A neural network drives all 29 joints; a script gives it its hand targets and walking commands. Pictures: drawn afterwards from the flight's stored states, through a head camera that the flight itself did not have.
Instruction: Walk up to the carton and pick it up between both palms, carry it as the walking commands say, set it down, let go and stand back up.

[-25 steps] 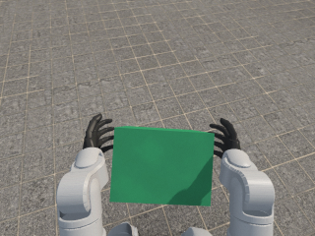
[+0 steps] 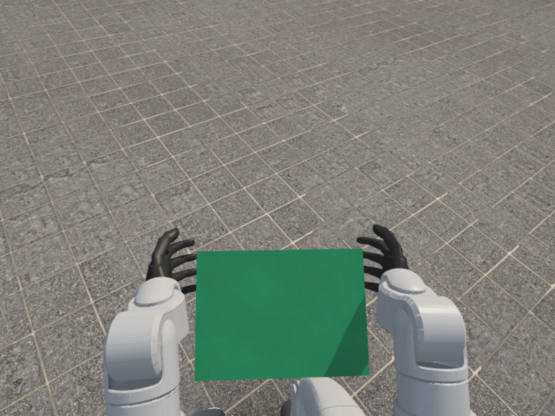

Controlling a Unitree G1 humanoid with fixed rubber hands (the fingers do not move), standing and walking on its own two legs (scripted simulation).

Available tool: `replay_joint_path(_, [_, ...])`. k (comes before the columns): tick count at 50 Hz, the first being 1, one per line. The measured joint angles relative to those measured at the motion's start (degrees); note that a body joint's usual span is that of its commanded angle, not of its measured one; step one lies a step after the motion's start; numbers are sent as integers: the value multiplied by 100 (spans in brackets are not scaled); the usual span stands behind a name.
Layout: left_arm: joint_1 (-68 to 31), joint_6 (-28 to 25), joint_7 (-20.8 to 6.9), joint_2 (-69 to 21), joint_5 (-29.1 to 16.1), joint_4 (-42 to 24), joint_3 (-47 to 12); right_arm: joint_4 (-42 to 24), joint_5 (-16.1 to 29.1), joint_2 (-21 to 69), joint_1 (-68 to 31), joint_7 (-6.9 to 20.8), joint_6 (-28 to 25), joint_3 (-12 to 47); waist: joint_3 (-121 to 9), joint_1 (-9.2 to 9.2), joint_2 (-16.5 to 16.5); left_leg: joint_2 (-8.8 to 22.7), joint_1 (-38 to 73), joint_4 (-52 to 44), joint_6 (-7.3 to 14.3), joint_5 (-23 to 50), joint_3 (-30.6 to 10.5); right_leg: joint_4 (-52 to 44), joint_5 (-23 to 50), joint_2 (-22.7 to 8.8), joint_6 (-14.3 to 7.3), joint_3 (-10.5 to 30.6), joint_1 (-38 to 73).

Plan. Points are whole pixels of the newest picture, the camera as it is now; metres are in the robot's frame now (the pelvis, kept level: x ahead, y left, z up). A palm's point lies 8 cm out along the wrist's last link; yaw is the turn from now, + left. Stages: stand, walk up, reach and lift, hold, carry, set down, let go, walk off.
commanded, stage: carry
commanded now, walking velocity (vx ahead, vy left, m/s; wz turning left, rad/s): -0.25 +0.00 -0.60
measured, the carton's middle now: (278, 301) +0.29 +0.00 -0.02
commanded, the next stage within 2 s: none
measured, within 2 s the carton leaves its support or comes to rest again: neither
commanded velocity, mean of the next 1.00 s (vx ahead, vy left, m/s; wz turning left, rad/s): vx -0.25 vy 0.00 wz -0.60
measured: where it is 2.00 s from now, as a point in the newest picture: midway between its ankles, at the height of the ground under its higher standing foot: outside the picture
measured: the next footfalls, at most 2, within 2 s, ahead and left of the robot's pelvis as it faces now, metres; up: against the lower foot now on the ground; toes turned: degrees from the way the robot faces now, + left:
right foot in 0.20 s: -0.07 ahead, -0.17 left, +0.00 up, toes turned -9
left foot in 0.52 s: -0.24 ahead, +0.06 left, +0.00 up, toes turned -15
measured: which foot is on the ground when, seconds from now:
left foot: down 0.00-0.22, up 0.24-0.50, down 0.52-0.82, up 0.84-1.00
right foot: up 0.00-0.18, down 0.20-0.56, up 0.58-0.78, down 0.80-1.00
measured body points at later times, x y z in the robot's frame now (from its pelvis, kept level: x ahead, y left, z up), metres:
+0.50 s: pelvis -0.27 -0.04 -0.01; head -0.25 -0.05 +0.44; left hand +0.05 +0.00 +0.08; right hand -0.06 -0.28 +0.07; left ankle -0.26 +0.08 -0.70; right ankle -0.11 -0.16 -0.71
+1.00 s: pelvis -0.54 -0.03 -0.01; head -0.55 -0.06 +0.44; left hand -0.24 -0.06 +0.07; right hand -0.41 -0.31 +0.05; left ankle -0.45 +0.08 -0.65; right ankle -0.45 -0.16 -0.71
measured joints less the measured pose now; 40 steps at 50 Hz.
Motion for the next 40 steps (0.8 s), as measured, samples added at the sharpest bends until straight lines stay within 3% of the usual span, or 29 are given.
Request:
replay_joint_path(2, [28,111,-10,6,-78,51,-5,79,-31,-14,121,35,14,-17,-34,176,158,176,-5,-179,-56,223,96,1217,-181,-87,34,-90,-80])
replay_joint_path(4, [18,142,-22,8,-155,45,23,11,-21,-22,220,38,20,-10,-96,290,286,328,-103,-335,-95,475,185,1531,-197,-242,95,-67,116])
replay_joint_path(9, [-215,12,-19,-22,-287,68,192,-191,-117,-18,157,-65,1,96,-252,484,457,732,-613,-299,-244,924,400,-557,-495,-518,97,-23,1435])
replay_joint_path(10, [-274,-45,-19,-33,-298,132,206,-185,-144,-18,121,-64,-27,72,-252,505,554,878,-735,-214,-295,982,389,-897,-218,-443,145,-54,1570])
replay_joint_path(11, [-317,-115,-27,-43,-311,250,187,-157,-162,-18,108,-40,-62,-6,-182,459,749,1034,-805,-136,-309,865,274,-942,-10,-269,154,-126,1553])
replay_joint_path(12, [-331,-140,-44,-47,-317,370,155,-120,-168,-25,167,-6,-84,-67,-157,387,763,997,-920,101,-345,273,157,-904,87,-230,129,-132,1474])
replay_joint_path(14, [-254,-120,-111,-32,-281,555,38,-80,-149,-39,339,7,-27,-137,-209,252,521,610,-1222,1152,-386,-902,-23,-832,225,-343,72,10,1213])
replay_joint_path(16, [-134,-97,-189,-17,-298,628,-54,-69,-95,-42,374,-23,83,-195,-181,67,447,335,-1336,2182,-373,-1056,-112,-990,530,-342,96,138,1069])
replay_joint_path(18, [-64,-100,-212,-9,-253,656,-110,-67,-65,-43,355,-63,117,-223,-184,-132,460,155,-1239,2536,-386,-893,-112,-1248,920,-260,-57,218,902])
replay_joint_path(22, [-107,-211,-214,-13,-162,570,-101,-170,6,-33,262,-181,47,-165,-202,-446,460,-110,-594,1797,-475,-927,-103,-1872,1753,-48,-47,298,566])
replay_joint_path(25, [-221,-305,-192,-29,-85,477,2,-207,62,-22,156,-197,-65,-102,-259,-509,323,-292,66,685,-447,-1126,-128,-2360,2347,114,-91,332,301])
replay_joint_path(26, [-262,-321,-192,-33,-73,432,48,-177,70,-17,119,-193,-118,-85,-272,-487,196,-375,238,341,-287,-1029,-101,-2558,2612,130,-100,364,232])
replay_joint_path(28, [-253,-399,-187,-33,-56,332,208,37,116,-7,59,-127,-183,40,-152,-310,-426,-586,370,-102,61,-536,202,-2903,2707,22,-88,695,259])
replay_joint_path(29, [-168,-418,-170,-19,-43,292,234,140,103,-5,51,-97,-177,107,-127,-267,-507,-534,395,-262,105,-313,284,-2732,2243,73,-26,718,162])
replay_joint_path(31, [-12,-329,-147,-1,-73,273,170,214,40,-19,131,-19,-152,121,-97,-218,-209,-234,301,-286,47,-132,229,-1048,678,203,94,274,-275])
replay_joint_path(33, [66,-204,-128,8,-139,241,109,161,66,-33,290,33,-109,79,-52,-57,67,37,295,-440,-75,65,278,721,281,178,77,-1,-527])
replay_joint_path(35, [113,-136,-120,16,-207,108,100,-10,98,-39,425,5,-75,130,-68,71,258,259,195,-558,-156,296,377,1484,229,30,60,-51,-417])
replay_joint_path(37, [83,-148,-117,15,-273,0,146,-196,78,-41,459,-58,-51,219,-117,202,415,464,-14,-499,-215,439,443,1066,150,-169,46,-36,49])
replay_joint_path(40, [-55,-227,-109,-3,-333,-81,260,-362,-21,-42,392,-132,-64,359,-276,418,474,778,-482,-35,-374,454,581,-838,177,-394,-48,64,1072])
